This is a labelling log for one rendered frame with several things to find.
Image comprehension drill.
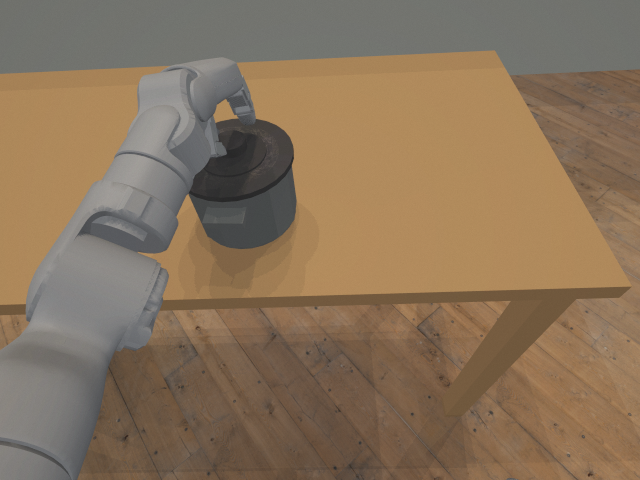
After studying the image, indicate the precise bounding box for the table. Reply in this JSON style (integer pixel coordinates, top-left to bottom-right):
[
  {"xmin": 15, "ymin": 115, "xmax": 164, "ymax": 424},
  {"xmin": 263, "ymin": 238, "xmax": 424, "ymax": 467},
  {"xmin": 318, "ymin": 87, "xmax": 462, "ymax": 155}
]
[{"xmin": 0, "ymin": 50, "xmax": 632, "ymax": 417}]

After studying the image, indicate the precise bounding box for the robot left hand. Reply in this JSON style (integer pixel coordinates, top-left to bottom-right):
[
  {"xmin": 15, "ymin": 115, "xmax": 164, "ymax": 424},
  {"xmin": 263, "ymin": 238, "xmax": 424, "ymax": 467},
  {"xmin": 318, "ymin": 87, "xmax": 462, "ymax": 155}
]
[{"xmin": 183, "ymin": 57, "xmax": 256, "ymax": 159}]

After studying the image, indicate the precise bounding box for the robot left forearm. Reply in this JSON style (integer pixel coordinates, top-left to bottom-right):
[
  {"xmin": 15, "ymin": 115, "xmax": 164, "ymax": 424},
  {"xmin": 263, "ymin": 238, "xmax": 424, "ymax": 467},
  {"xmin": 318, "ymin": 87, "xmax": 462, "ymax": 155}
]
[{"xmin": 26, "ymin": 64, "xmax": 217, "ymax": 322}]

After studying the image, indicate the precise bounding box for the knob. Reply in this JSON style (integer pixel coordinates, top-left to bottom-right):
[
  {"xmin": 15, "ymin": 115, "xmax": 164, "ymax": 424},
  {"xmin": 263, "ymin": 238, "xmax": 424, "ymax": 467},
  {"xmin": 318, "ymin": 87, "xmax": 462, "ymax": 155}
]
[{"xmin": 218, "ymin": 130, "xmax": 247, "ymax": 158}]

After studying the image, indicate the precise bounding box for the lid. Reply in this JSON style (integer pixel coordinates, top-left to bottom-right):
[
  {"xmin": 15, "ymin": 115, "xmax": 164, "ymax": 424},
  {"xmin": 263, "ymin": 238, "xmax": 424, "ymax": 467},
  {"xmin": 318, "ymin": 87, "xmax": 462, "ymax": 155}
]
[{"xmin": 189, "ymin": 118, "xmax": 294, "ymax": 202}]

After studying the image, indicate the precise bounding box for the robot left upper arm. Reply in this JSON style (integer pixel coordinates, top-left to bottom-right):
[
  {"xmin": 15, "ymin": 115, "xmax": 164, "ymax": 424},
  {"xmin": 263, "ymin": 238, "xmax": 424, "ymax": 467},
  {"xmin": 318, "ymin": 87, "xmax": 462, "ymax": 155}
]
[{"xmin": 0, "ymin": 231, "xmax": 169, "ymax": 480}]

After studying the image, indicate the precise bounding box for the pot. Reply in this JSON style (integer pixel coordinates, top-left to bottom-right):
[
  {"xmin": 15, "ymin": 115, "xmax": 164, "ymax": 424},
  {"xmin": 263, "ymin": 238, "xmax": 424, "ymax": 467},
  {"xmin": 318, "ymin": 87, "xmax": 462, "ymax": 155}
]
[{"xmin": 188, "ymin": 166, "xmax": 297, "ymax": 249}]

